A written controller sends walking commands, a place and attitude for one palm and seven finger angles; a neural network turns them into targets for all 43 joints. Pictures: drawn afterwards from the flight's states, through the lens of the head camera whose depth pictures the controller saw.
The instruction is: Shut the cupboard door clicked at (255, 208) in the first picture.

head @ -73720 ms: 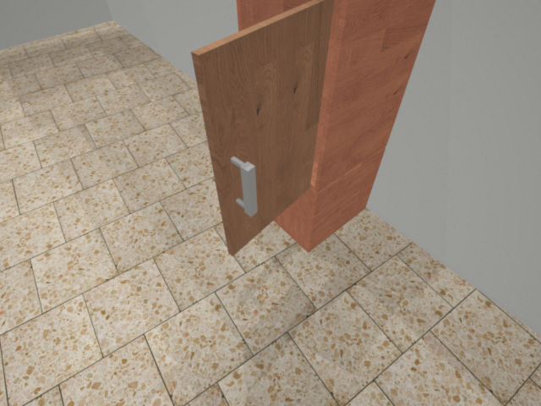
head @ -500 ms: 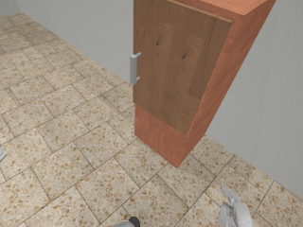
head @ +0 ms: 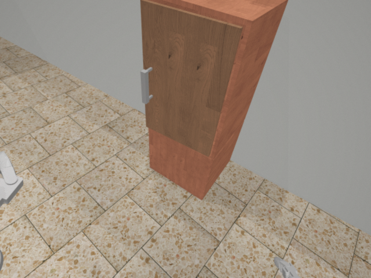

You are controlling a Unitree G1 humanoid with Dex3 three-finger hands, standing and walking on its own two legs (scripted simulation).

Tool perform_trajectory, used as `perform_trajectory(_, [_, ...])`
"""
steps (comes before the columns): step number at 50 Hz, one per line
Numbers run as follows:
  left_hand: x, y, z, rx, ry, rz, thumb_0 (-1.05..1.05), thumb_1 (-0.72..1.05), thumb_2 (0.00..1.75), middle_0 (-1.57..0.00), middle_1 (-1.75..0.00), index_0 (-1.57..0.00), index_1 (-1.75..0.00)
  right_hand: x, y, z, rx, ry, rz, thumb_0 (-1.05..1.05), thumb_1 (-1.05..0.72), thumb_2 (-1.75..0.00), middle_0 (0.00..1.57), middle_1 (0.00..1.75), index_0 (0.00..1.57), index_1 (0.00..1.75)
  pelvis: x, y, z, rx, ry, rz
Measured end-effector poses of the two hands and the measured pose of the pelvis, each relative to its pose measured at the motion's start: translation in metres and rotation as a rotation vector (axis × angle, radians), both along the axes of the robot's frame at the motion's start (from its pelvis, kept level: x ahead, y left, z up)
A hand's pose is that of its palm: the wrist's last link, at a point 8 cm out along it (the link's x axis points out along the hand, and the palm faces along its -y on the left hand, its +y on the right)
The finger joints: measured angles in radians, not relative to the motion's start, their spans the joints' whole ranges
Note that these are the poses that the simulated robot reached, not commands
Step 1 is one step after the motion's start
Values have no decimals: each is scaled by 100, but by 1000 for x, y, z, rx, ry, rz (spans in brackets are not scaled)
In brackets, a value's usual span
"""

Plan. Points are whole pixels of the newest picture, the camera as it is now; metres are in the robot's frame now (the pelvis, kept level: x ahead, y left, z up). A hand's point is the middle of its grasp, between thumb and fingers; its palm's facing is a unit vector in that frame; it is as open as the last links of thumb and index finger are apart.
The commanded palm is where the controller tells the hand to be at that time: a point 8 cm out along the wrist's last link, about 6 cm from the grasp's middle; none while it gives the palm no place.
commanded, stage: stop stepping back and stand still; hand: left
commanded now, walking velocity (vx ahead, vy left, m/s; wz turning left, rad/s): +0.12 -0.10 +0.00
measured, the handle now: (147, 85) +0.87 +0.17 -0.06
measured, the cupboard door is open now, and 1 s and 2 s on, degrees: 4 4 4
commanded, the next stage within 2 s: let the arm hang, fingers relaxed in 0.50 s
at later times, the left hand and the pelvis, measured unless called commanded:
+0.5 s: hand (2, 196) +0.20 +0.29 +0.16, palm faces +0.47 -0.79 -0.40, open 7.5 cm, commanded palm +0.14 +0.32 +0.18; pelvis +0.00 +0.02 +0.01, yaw +0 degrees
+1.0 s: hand out of the picture -0.03 +0.21 -0.18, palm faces +0.04 -0.99 -0.16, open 7.1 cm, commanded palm none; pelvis -0.01 +0.03 +0.01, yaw +2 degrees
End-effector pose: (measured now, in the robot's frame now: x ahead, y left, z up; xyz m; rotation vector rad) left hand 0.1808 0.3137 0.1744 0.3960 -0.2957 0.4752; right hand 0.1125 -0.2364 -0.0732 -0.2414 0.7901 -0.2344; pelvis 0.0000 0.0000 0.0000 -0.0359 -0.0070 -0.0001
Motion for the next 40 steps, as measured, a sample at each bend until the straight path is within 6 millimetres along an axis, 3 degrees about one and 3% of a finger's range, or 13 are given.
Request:
perform_trajectory(4, [-18, -34, 14, 111, 77, -140, 2, 89, 89, -21, -31, -20, -30, -17, 5, 4, 59, -30, 1, 2, -90, -90, 20, 30, 20, 30, -14, -7, 5, 20, 21, -15])
perform_trajectory(6, [-30, -42, 23, 166, 90, -179, 2, 89, 89, -21, -31, -20, -30, -24, 3, 0, 65, -3, 1, 1, -90, -90, 20, 30, 20, 30, -16, -8, 6, 30, 22, -28])
perform_trajectory(9, [-41, -33, 30, 202, 80, -137, 2, 88, 89, -22, -31, -21, -30, -32, -3, -7, 55, 53, -7, 1, -90, -90, 21, 30, 21, 30, -14, -5, 8, 40, 24, -33])
perform_trajectory(13, [-43, -4, 23, 167, 66, 1, 1, 88, 89, -22, -31, -21, -30, -31, -11, -18, 17, 82, -3, 1, -90, -90, 20, 30, 20, 30, -9, 4, 3, 28, 18, 5])
perform_trajectory(16, [-42, 12, 9, 104, 76, 61, 1, 88, 89, -22, -31, -21, -30, -22, -12, -21, -2, 80, -10, 2, -90, -90, 20, 30, 20, 30, -7, 12, 0, 25, 0, 20])
perform_trajectory(20, [-37, 14, -2, 63, 115, 56, 2, 89, 89, -21, -31, -21, -30, 1, 1, -9, 4, 14, 5, 2, -91, -90, 20, 30, 20, 30, -2, 17, 3, 34, -4, 8])
perform_trajectory(30, [-19, 10, 9, 100, 82, -30, 2, 89, 89, -21, -31, -21, -30, 58, 40, 16, 63, -122, 96, 1, -91, -90, 20, 30, 20, 30, 4, 21, 6, 21, 21, 1])
perform_trajectory(32, [-9, 14, -14, 98, 189, -54, 1, 89, 89, -21, -31, -20, -30, 64, 42, 10, 80, -118, 147, 1, -90, -90, 20, 30, 20, 30, 3, 25, 5, 18, 30, 8])
perform_trajectory(35, [3, 19, -97, -30, 545, -65, 1, 89, 90, -20, -30, -20, -30, 67, 38, -8, 83, -50, 184, 1, -90, -90, 20, 30, 20, 30, -2, 32, 1, 24, 34, 12])
perform_trajectory(37, [-8, 13, -160, -135, 803, -66, 1, 90, 90, -20, -30, -20, -30, 60, 33, -17, 77, 0, 172, 1, -90, -90, 20, 30, 21, 30, -5, 36, -1, 29, 29, 13])
perform_trajectory(40, [-48, -10, -239, -281, 1127, -79, 1, 90, 89, -20, -30, -19, -30, 37, 23, -25, 54, 92, 136, 1, -91, -90, 20, 30, 20, 30, -8, 37, -1, 37, 18, 13])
